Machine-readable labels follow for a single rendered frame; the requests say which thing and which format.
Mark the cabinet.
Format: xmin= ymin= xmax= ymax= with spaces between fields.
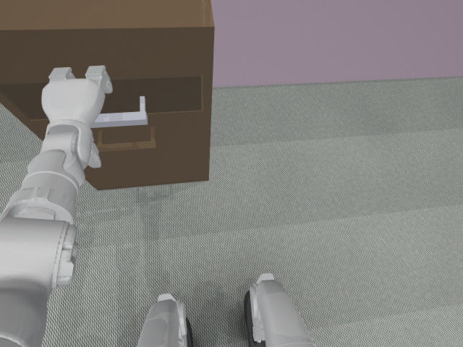
xmin=0 ymin=0 xmax=215 ymax=190

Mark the handle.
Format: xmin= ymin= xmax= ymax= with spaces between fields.
xmin=91 ymin=96 xmax=148 ymax=128
xmin=96 ymin=141 xmax=157 ymax=155

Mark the robot left hand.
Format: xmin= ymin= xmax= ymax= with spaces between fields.
xmin=41 ymin=65 xmax=113 ymax=168

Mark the robot left forearm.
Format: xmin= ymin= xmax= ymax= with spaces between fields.
xmin=0 ymin=119 xmax=93 ymax=225

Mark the robot thigh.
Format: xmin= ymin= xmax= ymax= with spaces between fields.
xmin=137 ymin=299 xmax=187 ymax=347
xmin=250 ymin=280 xmax=316 ymax=347

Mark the left robot thigh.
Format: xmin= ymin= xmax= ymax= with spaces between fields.
xmin=137 ymin=299 xmax=187 ymax=347

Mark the drawer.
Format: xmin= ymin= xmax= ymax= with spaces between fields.
xmin=0 ymin=74 xmax=201 ymax=119

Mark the right robot thigh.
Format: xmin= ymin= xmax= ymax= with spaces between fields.
xmin=250 ymin=280 xmax=316 ymax=347

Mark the left robot upper arm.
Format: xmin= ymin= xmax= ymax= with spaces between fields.
xmin=0 ymin=217 xmax=78 ymax=347

